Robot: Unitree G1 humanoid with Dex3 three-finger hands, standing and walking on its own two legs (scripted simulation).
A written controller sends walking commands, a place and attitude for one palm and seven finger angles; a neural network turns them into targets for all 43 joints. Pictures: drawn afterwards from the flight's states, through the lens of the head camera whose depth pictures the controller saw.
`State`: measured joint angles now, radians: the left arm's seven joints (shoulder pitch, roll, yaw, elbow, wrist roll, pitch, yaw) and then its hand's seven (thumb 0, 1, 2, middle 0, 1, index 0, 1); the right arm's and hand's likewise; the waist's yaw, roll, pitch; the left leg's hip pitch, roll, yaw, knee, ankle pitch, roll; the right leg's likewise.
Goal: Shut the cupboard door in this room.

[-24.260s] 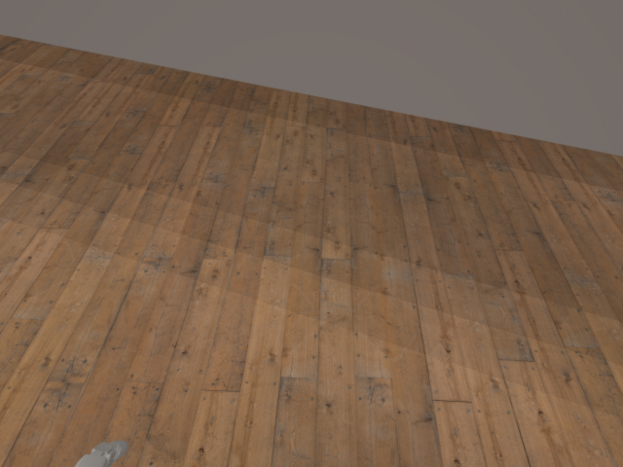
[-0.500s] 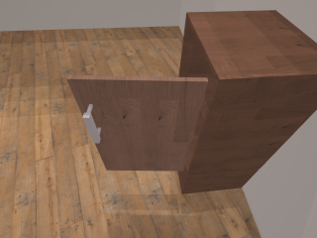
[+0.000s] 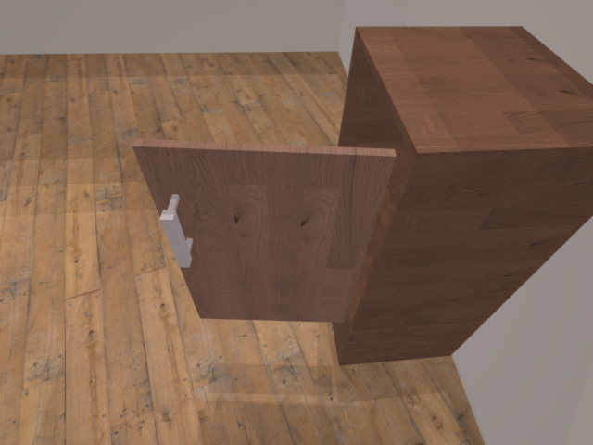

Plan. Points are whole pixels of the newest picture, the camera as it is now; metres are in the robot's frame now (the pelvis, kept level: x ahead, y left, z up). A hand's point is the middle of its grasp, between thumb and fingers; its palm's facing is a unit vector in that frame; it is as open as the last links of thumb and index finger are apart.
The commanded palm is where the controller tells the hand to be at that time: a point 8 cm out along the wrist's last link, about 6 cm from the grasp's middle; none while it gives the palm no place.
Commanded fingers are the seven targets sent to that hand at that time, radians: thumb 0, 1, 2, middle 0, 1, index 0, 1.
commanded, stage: raise the hand and make a fist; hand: left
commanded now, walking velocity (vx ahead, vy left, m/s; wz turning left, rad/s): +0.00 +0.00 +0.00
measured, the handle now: (179, 231) +0.46 +0.25 -0.04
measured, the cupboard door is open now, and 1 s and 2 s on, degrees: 84 84 84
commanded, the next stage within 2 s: bring the fist close to the handle in 2.00 s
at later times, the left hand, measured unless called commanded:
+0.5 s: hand out of the picture +0.11 +0.15 -0.09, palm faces +0.02 -1.00 +0.05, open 6.1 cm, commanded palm +0.10 +0.22 -0.07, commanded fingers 0.00 0.90 0.90 -0.58 -0.72 -0.58 -0.72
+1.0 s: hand (134, 440) +0.13 +0.21 -0.05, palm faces +0.18 -0.98 -0.06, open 3.8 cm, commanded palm +0.10 +0.24 -0.05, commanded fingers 0.00 0.90 0.90 -1.04 -1.22 -1.04 -1.22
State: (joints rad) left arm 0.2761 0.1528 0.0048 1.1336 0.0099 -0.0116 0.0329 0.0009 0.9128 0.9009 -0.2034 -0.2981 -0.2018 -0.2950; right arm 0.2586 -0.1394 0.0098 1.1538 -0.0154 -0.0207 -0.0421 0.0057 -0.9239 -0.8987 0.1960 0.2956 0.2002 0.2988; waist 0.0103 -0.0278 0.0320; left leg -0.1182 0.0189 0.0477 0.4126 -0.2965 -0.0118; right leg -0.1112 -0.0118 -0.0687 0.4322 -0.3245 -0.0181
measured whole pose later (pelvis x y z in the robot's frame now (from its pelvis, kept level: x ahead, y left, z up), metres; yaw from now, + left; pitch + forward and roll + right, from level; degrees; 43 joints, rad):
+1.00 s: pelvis -0.09 +0.02 -0.10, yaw +0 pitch +16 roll -2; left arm 0.44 0.19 0.14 -0.10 -0.22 -0.40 -0.04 0.02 0.90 0.90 -0.87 -1.03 -0.87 -1.02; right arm 0.33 -0.22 -0.01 0.54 0.00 -0.20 -0.04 0.01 -0.90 -0.90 0.20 0.30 0.20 0.30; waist -0.01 0.02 -0.15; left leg -0.97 0.02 0.00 1.21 -0.51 0.01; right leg -0.93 -0.02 -0.07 1.17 -0.51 -0.01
